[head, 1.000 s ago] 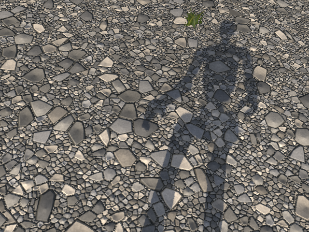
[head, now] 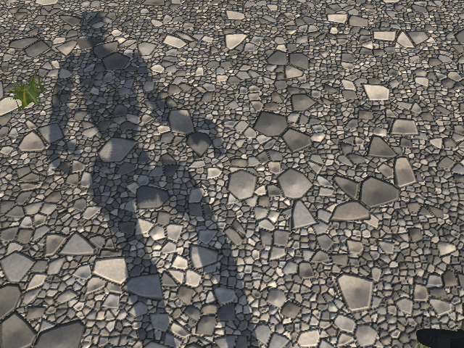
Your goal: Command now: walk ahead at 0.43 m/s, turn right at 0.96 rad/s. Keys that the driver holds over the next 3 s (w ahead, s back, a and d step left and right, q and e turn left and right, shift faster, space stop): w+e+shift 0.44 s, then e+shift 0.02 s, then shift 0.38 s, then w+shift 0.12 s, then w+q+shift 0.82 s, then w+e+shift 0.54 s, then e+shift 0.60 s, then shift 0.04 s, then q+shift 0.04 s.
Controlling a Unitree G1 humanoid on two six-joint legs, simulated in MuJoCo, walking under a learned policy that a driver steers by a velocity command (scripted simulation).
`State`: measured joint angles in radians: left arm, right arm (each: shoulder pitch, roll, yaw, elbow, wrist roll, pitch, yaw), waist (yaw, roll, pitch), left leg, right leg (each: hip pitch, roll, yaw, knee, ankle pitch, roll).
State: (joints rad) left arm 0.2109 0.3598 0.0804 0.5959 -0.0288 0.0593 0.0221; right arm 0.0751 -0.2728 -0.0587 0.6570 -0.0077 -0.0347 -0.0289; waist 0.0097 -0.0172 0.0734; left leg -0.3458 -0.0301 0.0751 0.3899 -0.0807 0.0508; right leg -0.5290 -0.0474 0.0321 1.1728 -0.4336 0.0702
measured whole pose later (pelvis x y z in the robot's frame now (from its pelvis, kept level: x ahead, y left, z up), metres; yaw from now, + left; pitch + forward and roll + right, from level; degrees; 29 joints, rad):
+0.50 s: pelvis +0.20 -0.11 +0.00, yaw -27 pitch +3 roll +1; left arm 0.49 0.28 0.03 0.72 0.02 -0.02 -0.01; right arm 0.09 -0.29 -0.01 0.64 -0.06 -0.02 0.05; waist 0.08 0.04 -0.01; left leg -0.66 0.07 0.00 1.00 -0.23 -0.07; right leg -0.06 0.09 0.07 0.39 -0.37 -0.10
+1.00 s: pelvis +0.44 -0.22 +0.01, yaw -37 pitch +1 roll +2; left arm 0.14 0.28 0.02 0.65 -0.01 -0.02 0.01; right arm 0.24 -0.30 -0.05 0.81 0.03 -0.06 0.02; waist -0.07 0.00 0.04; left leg -0.25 -0.06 0.04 0.34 -0.12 0.07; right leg -0.46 -0.05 0.05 0.73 -0.32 0.00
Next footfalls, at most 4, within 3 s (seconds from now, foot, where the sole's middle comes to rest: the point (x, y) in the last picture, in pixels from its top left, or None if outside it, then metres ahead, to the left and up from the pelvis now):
0.30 right None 0.10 -0.15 -0.77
0.68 left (312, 298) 0.57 -0.19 -0.77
1.08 right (391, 338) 0.46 -0.39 -0.77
1.54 left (335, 197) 0.92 -0.30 -0.77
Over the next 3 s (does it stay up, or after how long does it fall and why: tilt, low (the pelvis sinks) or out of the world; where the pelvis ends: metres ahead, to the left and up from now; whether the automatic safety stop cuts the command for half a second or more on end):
stays up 1.86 -0.43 -0.01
